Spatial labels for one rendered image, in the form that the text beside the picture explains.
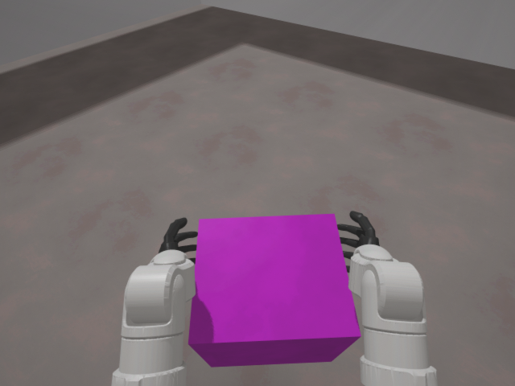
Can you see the robot left hand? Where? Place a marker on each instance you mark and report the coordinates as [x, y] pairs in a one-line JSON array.
[[171, 238]]

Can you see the carton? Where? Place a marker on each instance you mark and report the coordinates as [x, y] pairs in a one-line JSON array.
[[271, 290]]

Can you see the robot right hand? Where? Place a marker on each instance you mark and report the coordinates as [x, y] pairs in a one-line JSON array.
[[366, 233]]

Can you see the robot right forearm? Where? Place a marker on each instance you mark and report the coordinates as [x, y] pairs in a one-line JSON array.
[[393, 311]]

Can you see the robot left forearm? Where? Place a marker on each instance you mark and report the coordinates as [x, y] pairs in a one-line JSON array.
[[153, 322]]

